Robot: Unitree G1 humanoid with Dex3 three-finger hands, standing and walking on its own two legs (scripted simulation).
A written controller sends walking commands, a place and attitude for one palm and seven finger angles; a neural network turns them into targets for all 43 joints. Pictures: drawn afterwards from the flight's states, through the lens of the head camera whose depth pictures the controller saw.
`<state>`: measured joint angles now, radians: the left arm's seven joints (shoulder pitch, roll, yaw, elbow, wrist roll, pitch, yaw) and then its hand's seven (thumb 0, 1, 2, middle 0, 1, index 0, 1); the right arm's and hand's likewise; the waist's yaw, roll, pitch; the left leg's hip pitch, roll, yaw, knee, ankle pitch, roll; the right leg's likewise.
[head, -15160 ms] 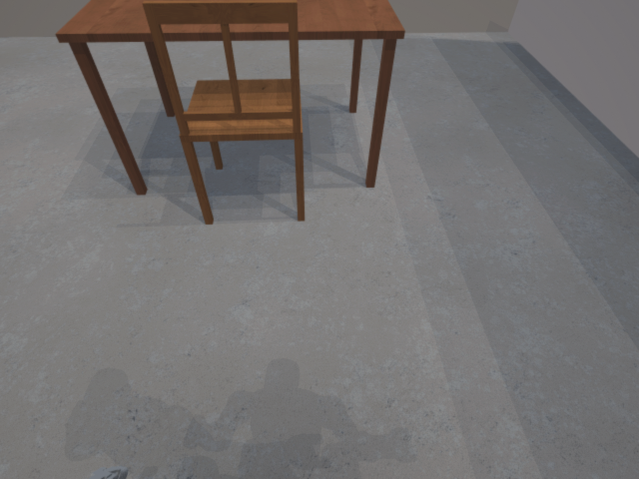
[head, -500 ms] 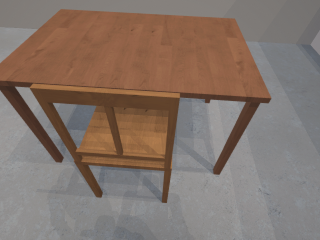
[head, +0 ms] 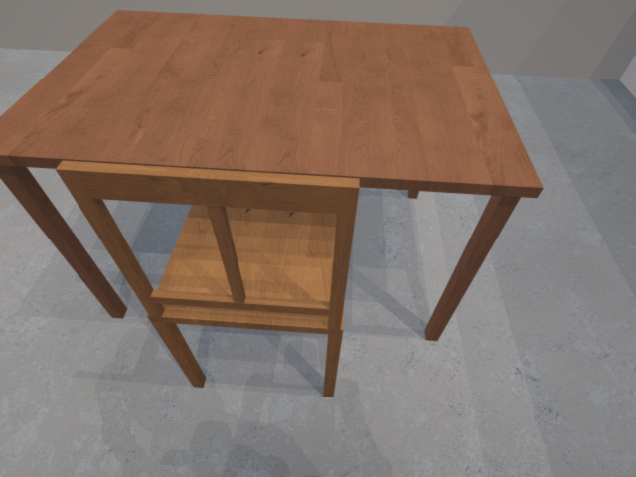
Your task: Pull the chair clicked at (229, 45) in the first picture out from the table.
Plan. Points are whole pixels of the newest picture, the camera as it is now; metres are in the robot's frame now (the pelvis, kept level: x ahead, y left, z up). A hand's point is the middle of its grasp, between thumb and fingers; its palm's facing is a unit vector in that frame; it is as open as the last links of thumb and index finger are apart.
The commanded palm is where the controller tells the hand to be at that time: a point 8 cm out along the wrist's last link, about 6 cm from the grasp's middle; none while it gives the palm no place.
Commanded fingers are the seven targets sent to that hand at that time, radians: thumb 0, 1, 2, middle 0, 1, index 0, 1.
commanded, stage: come to a stop and stand still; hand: left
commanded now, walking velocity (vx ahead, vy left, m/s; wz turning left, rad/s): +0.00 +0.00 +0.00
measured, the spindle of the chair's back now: (229, 258) +0.48 +0.19 -0.09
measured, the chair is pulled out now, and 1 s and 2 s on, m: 0.00 0.00 0.00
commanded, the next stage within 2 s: look again from close up in 0.80 s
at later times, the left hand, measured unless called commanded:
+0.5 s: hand out of the picture -0.01 +0.20 -0.18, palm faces +0.02 -0.98 -0.19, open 7.4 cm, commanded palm none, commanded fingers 0.00 0.90 0.90 -0.20 -0.30 -0.20 -0.30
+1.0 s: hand out of the picture -0.05 +0.17 -0.18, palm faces +0.03 -0.99 -0.15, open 7.4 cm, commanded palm none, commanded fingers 0.00 0.90 0.90 -0.20 -0.30 -0.20 -0.30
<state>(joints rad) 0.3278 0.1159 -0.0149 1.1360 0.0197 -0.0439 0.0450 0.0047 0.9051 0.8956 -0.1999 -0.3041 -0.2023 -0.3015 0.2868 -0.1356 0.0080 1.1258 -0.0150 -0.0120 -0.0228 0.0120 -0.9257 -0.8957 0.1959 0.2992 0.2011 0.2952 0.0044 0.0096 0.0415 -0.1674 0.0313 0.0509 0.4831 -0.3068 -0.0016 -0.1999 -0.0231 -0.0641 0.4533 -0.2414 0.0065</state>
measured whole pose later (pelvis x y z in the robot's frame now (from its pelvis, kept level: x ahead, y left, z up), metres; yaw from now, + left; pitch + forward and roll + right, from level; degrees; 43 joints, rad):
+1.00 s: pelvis -0.02 +0.02 +0.00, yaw +0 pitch -2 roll +0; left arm 0.34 0.12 -0.01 1.13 0.02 -0.01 0.04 0.01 0.91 0.90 -0.20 -0.30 -0.20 -0.30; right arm 0.29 -0.12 0.02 1.15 -0.01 -0.02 -0.02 0.00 -0.91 -0.90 0.20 0.30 0.20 0.30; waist 0.01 -0.01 0.04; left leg -0.14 -0.02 0.07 0.43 -0.25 0.03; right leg -0.20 -0.07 -0.04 0.44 -0.21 0.04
